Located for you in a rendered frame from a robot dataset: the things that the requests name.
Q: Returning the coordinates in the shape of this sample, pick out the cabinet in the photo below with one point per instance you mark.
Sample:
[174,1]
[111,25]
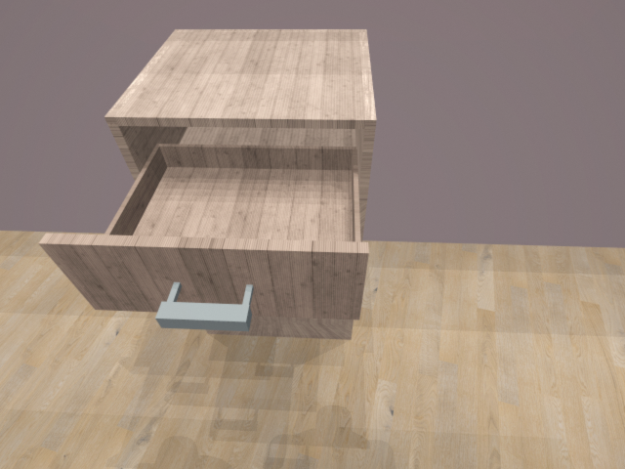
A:
[255,87]

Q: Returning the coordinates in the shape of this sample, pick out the drawer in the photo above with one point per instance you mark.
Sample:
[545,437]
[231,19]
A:
[218,217]

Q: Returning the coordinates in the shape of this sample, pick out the handle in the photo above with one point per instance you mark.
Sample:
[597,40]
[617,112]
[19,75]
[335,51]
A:
[209,316]

